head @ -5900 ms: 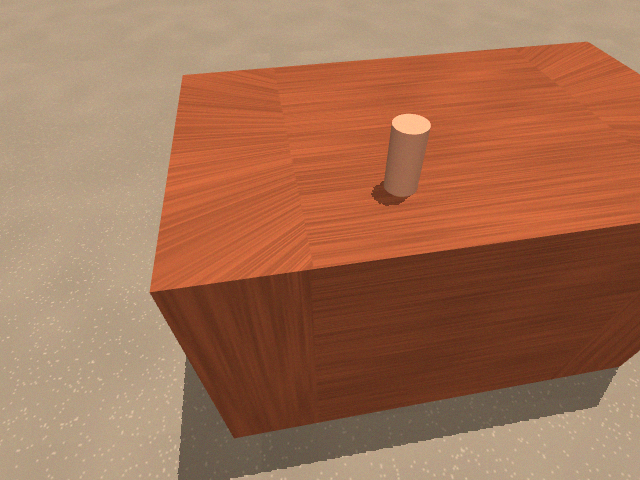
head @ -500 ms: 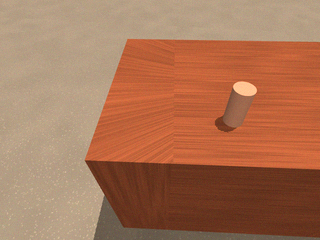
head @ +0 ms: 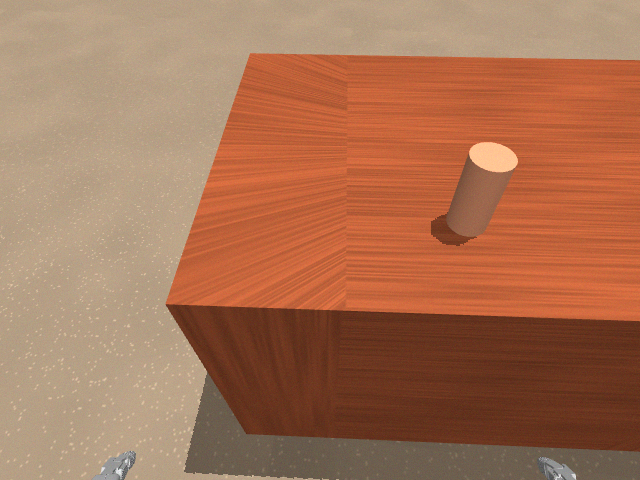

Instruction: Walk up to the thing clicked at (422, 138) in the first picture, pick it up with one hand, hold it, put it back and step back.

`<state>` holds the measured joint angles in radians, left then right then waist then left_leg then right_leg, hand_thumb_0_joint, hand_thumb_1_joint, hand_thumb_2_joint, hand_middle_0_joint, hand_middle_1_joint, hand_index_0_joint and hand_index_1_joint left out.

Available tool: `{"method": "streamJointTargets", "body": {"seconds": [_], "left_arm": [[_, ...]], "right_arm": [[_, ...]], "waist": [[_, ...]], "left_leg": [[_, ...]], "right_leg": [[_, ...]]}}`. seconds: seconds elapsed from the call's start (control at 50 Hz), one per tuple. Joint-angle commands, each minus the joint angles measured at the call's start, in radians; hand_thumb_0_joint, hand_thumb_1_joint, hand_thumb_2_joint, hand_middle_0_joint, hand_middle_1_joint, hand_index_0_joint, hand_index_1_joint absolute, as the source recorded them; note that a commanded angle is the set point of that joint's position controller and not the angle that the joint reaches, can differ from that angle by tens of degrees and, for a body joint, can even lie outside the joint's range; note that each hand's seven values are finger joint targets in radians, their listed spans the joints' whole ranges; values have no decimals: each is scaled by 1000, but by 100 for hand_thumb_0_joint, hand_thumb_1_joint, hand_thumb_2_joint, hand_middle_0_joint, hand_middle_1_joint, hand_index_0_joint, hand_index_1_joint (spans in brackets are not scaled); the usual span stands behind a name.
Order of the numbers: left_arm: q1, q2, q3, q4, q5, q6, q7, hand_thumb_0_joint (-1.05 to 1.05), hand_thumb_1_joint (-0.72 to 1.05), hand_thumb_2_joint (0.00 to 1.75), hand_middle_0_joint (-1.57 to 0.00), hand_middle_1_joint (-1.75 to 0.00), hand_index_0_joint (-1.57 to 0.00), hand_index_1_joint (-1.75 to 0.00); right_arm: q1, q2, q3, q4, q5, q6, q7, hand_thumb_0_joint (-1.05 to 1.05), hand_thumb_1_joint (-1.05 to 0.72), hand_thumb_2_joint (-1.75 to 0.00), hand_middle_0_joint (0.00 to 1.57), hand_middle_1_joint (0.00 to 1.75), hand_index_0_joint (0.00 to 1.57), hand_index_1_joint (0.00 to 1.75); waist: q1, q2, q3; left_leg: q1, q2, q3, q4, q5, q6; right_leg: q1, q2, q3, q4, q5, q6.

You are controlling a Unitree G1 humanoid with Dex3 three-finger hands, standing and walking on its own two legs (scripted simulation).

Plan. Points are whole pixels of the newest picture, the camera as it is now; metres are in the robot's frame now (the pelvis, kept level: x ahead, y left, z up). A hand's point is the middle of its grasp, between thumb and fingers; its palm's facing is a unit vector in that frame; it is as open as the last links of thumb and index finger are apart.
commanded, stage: rise first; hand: right
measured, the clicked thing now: (478, 192) +0.53 -0.22 +0.04
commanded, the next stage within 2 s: go down in 1.66 s
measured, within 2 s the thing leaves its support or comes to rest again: neither
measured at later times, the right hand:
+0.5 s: hand (573, 432) +0.20 -0.26 -0.02, palm faces +0.33 +0.87 -0.37, open 16.7 cm
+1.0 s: hand (620, 416) +0.19 -0.27 +0.07, palm faces +0.39 +0.83 -0.41, open 17.5 cm
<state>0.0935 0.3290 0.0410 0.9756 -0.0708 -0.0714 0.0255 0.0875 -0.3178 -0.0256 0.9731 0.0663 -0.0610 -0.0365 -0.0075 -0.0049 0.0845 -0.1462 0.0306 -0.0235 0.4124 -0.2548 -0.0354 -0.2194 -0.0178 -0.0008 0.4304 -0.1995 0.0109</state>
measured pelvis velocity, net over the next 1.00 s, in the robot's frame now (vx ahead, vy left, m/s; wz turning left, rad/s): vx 0.01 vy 0.02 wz -0.02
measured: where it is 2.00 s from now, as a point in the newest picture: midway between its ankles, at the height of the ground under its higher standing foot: outside the picture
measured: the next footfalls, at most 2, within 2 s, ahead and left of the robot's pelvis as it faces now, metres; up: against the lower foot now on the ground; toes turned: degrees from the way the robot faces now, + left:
none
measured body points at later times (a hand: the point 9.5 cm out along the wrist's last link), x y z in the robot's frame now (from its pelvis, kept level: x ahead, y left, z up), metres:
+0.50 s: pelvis +0.01 +0.01 +0.00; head +0.01 +0.02 +0.45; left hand +0.19 +0.26 -0.08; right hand +0.18 -0.31 +0.01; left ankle -0.02 +0.14 -0.74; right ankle +0.02 -0.13 -0.74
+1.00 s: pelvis +0.01 +0.02 +0.00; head +0.01 +0.04 +0.45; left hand +0.18 +0.28 -0.08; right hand +0.17 -0.31 +0.09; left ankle -0.02 +0.14 -0.74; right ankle +0.02 -0.13 -0.74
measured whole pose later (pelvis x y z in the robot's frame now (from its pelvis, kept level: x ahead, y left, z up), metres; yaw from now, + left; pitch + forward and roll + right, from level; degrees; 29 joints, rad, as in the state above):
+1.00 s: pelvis +0.01 +0.02 +0.00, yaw -1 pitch -3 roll -1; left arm 0.27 0.23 0.14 0.57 -0.02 -0.08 0.05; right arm 0.43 -0.32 -0.30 -0.01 0.05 -0.19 -0.04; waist -0.05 -0.04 0.02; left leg -0.08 0.03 0.00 0.42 -0.29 -0.02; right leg -0.15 -0.02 0.02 0.41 -0.21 0.03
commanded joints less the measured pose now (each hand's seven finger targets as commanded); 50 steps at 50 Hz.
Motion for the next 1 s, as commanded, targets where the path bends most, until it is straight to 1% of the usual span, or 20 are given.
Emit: {"method": "streamJointTargets", "body": {"seconds": [0.0,0.06,0.1,0.16,0.2,0.26,0.32,0.34,0.4,0.46,0.48,0.54,0.56,0.58,0.64,0.72,0.86,0.9,0.94,0.98], "left_arm": [[-113,175,76,-217,-16,-61,52,0,26,26,-4,-4,-3,-6],[32,142,138,-138,29,-38,47,0,11,18,-4,-5,-4,-5],[44,159,149,-213,34,-38,47,0,-1,12,-5,-6,-6,-5],[54,71,101,-290,25,-27,42,0,-12,10,-5,-5,-6,-5],[13,64,100,-378,23,-35,45,0,-24,9,-6,-5,-5,-5],[-12,-7,37,-487,19,-49,46,0,-40,7,-6,-5,-5,-6],[35,106,110,-567,31,-60,66,0,-52,5,-7,-5,-6,-6],[66,96,104,-582,33,-62,67,0,-56,4,-7,-5,-6,-6],[44,86,116,-587,36,-66,69,0,-56,4,-7,-5,-6,-6],[137,68,128,-571,39,-60,62,0,-57,4,-6,-5,-6,-6],[161,48,120,-558,36,-58,56,0,-56,4,-6,-5,-6,-6],[198,-18,77,-540,32,-51,35,0,-57,4,-6,-5,-5,-6],[176,-5,83,-541,34,-52,34,0,-57,4,-6,-5,-5,-5],[153,38,128,-533,36,-52,37,0,-57,4,-6,-5,-5,-6],[93,58,147,-490,42,-54,37,0,-58,5,-6,-5,-5,-6],[20,25,105,-579,46,-68,41,0,-58,5,-6,-5,-5,-6],[108,56,159,-554,50,-61,43,0,-57,4,-6,-5,-5,-6],[118,44,154,-549,47,-60,37,0,-57,5,-6,-5,-5,-6],[131,-7,110,-548,44,-59,27,0,-57,5,-6,-5,-5,-6],[94,17,136,-565,42,-62,28,0,-57,4,-6,-4,-5,-5]], "right_arm": [[-144,-256,-154,-205,5,-81,-54,0,-28,-26,6,4,6,4],[78,-226,-217,-194,-24,-60,-48,0,-12,-18,6,4,5,4],[63,-219,-215,-292,-22,-57,-48,0,-1,-15,6,5,5,5],[75,-153,-187,-424,-13,-53,-43,0,13,-12,5,5,5,5],[55,-163,-196,-525,-10,-60,-47,0,23,-10,5,5,5,5],[26,-138,-169,-671,-12,-80,-49,0,37,-8,4,5,5,5],[69,-217,-246,-785,-18,-95,-62,0,45,-6,4,5,4,5],[101,-205,-238,-805,-18,-94,-61,0,47,-5,4,5,4,5],[143,-228,-297,-854,-22,-98,-66,0,51,-5,4,5,4,6],[216,-170,-280,-876,-18,-96,-54,0,53,-4,4,6,4,6],[213,-181,-300,-914,-15,-102,-50,0,54,-4,4,6,4,6],[250,-145,-273,-995,-14,-116,-30,0,57,-4,4,6,4,6],[236,-147,-283,-1004,-11,-119,-27,0,57,-4,4,6,4,6],[236,-171,-312,-1006,-13,-117,-28,0,56,-4,4,6,4,6],[224,-193,-344,-1035,-14,-125,-29,0,57,-4,4,6,4,6],[217,-196,-352,-1160,-18,-159,-34,0,56,-4,4,5,4,5],[284,-202,-392,-1150,-15,-181,-27,0,57,-3,4,6,5,6],[287,-193,-385,-1160,-12,-188,-19,0,56,-3,4,6,5,6],[299,-179,-380,-1187,-13,-195,-11,0,56,-3,4,5,5,6],[254,-188,-385,-1218,-10,-207,-11,0,57,-3,4,6,5,6]], "waist": [[-6,11,-289],[-23,-26,-271],[-8,-31,-311],[-10,-44,-239],[-9,-40,-208],[-16,-40,-175],[-8,-10,-209],[-5,-8,-211],[-34,-20,-179],[-16,7,-160],[-22,0,-148],[-24,-31,-119],[-18,-19,-110],[-20,1,-119],[-30,-26,-114],[-47,-3,-176],[-39,7,-140],[-27,8,-116],[-36,10,-114],[-35,-3,-98]], "left_leg": [[-27,-30,62,-6,186,28],[-45,-35,53,3,231,37],[-11,-44,63,-9,261,35],[-30,-44,73,-31,228,34],[-37,-41,74,-47,189,32],[-42,-39,71,-62,138,36],[-26,-37,70,-55,172,31],[-19,-37,71,-52,182,30],[-7,-30,73,-52,199,28],[-10,-32,78,-50,228,25],[-13,-32,79,-49,231,25],[-21,-29,78,-46,248,25],[-26,-30,77,-49,234,25],[-19,-30,80,-50,231,25],[-22,-28,75,-55,207,26],[20,-26,76,-48,231,26],[23,-20,73,-58,237,20],[-2,-17,70,-62,235,14],[-2,-19,75,-64,230,16],[-5,-27,77,-67,171,26]], "right_leg": [[80,10,-31,-4,180,-11],[55,16,-36,-11,229,-14],[94,14,-38,-27,247,-9],[60,13,-44,-43,207,-8],[45,11,-46,-52,167,-10],[52,12,-46,-66,117,-12],[97,15,-44,-59,151,-13],[107,17,-45,-56,161,-14],[110,22,-39,-55,186,-15],[122,21,-43,-53,213,-20],[118,22,-44,-50,215,-18],[111,25,-53,-53,229,-18],[108,23,-53,-54,215,-18],[111,19,-46,-55,217,-19],[108,20,-40,-58,197,-17],[139,20,-36,-53,226,-17],[132,30,-49,-53,220,-23],[128,33,-52,-51,206,-26],[123,31,-49,-57,205,-26],[114,26,-45,-73,164,-21]]}}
